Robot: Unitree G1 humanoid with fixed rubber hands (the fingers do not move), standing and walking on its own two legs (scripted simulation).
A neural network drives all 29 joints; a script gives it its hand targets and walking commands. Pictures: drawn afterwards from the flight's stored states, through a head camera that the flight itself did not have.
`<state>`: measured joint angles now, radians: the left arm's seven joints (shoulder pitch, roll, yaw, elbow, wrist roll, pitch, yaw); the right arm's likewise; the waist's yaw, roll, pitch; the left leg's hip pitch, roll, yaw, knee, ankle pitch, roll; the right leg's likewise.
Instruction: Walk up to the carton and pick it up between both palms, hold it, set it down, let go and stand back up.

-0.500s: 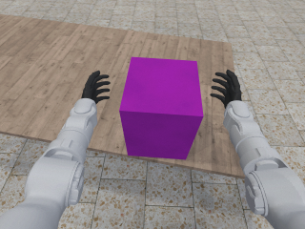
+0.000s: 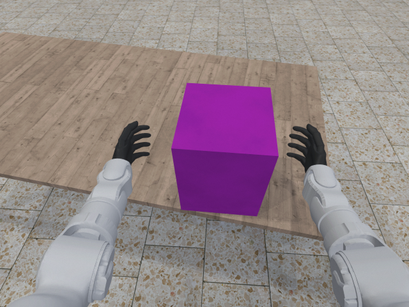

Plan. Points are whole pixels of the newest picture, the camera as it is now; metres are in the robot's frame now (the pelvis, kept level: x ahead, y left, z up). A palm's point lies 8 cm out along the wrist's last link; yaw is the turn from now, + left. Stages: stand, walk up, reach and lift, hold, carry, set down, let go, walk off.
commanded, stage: set down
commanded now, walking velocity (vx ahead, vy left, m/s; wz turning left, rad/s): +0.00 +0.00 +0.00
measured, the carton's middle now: (223, 152) +0.48 -0.08 -0.01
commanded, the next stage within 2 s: none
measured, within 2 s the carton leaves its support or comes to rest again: neither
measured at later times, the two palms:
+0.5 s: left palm (119, 205) +0.35 +0.16 +0.00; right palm (305, 204) +0.31 -0.23 +0.00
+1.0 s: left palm (112, 240) +0.29 +0.18 -0.03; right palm (318, 231) +0.26 -0.25 -0.03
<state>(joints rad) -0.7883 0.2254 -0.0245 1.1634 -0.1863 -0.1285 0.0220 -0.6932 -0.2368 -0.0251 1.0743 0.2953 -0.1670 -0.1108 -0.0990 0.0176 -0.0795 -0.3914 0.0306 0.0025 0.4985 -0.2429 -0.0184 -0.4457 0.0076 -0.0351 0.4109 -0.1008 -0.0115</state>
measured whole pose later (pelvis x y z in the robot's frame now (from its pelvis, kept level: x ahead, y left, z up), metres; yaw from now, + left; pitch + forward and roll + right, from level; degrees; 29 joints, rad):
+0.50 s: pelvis +0.01 +0.00 +0.00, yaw +1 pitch +4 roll -1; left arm -0.39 0.15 0.01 0.94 -0.10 -0.31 -0.01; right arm -0.34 -0.15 -0.06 0.90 0.19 -0.36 -0.11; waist -0.09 0.03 -0.01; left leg -0.30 0.02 -0.02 0.49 -0.27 -0.01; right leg -0.36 0.01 -0.03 0.41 -0.13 0.00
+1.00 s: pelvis +0.02 +0.01 +0.00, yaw +0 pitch +2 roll -1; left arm -0.12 0.19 -0.15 0.83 -0.19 -0.44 0.03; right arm -0.13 -0.20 -0.07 0.90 0.20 -0.45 -0.03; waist -0.06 0.03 0.00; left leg -0.27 0.03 -0.03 0.58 -0.34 -0.02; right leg -0.33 0.02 -0.03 0.50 -0.20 -0.01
